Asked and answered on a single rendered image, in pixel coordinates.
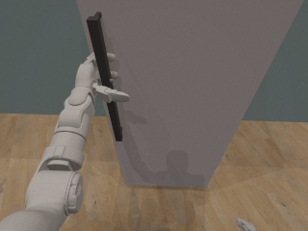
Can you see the left robot forearm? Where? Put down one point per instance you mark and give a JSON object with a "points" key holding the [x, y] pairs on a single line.
{"points": [[65, 151]]}

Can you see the handle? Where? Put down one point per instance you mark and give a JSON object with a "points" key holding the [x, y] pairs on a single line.
{"points": [[100, 53]]}

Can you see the fridge door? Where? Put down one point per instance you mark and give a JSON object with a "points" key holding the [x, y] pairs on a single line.
{"points": [[191, 69]]}

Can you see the left robot upper arm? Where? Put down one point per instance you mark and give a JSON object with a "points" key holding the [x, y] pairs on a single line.
{"points": [[52, 197]]}

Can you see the right robot hand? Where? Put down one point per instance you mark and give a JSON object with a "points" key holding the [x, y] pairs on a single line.
{"points": [[244, 225]]}

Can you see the left robot hand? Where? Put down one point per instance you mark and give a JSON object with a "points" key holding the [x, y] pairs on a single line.
{"points": [[88, 78]]}

